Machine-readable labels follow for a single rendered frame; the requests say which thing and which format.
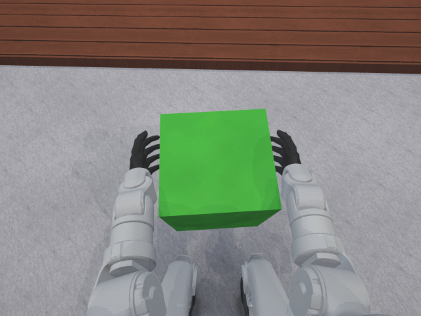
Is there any robot right forearm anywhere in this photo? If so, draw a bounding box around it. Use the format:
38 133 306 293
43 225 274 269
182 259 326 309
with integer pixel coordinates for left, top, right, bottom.
281 163 370 303

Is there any carton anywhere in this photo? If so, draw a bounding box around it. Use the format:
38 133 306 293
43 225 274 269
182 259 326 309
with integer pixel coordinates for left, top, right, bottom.
159 109 282 231

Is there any robot thigh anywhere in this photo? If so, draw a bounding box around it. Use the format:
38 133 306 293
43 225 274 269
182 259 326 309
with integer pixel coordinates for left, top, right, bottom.
241 259 294 316
161 260 198 316

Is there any robot left hand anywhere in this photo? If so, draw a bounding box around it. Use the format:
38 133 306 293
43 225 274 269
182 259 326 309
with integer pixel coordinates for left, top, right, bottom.
130 131 160 175

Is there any robot right hand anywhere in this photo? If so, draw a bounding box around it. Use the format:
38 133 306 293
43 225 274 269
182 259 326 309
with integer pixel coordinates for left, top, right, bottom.
270 130 301 175

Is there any robot left upper arm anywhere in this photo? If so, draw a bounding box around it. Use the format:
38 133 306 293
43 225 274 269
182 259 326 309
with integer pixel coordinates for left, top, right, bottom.
87 271 166 316

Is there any robot right upper arm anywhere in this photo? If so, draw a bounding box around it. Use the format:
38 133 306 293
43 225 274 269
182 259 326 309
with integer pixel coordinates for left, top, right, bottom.
289 264 392 316

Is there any robot left thigh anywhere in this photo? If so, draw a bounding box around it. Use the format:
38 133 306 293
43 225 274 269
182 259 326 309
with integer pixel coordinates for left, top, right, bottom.
161 260 198 316

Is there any robot left forearm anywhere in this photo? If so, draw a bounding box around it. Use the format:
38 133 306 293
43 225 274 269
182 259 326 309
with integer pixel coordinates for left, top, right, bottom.
87 168 157 311

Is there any robot right thigh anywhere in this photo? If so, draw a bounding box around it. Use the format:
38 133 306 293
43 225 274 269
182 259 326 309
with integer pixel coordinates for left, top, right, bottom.
241 259 294 316

